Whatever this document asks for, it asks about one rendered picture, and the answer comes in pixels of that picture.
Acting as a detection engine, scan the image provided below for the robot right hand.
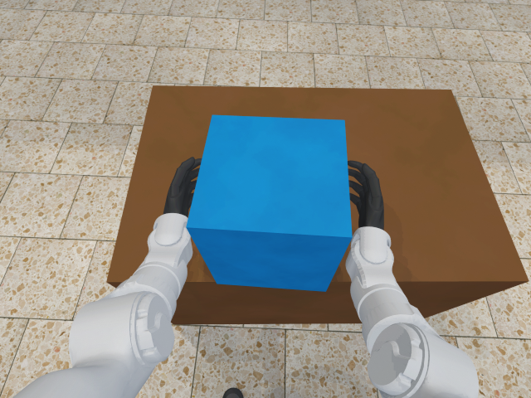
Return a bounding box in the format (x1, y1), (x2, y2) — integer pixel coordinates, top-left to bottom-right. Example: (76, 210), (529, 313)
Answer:
(348, 161), (384, 230)

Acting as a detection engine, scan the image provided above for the carton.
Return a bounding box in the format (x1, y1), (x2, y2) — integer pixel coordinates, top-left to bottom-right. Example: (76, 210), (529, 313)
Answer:
(186, 115), (353, 292)

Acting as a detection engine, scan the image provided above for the left robot forearm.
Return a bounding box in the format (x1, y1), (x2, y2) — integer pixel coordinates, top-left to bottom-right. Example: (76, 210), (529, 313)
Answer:
(69, 213), (192, 363)

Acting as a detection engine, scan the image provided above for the pedestal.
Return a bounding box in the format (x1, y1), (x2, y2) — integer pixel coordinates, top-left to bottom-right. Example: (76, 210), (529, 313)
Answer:
(106, 85), (529, 324)

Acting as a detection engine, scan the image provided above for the robot right upper arm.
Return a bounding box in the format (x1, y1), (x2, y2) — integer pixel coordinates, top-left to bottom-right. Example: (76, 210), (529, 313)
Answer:
(367, 323), (479, 398)

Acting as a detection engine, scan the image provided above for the robot left hand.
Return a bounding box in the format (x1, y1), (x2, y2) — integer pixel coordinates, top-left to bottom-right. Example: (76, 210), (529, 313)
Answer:
(163, 157), (202, 217)

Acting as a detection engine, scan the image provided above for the robot left upper arm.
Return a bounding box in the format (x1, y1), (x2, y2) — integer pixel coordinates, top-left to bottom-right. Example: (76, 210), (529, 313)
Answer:
(13, 291), (175, 398)

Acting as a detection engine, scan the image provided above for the right robot forearm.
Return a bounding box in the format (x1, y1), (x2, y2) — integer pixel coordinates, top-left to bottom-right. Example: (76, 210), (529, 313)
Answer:
(345, 226), (445, 355)

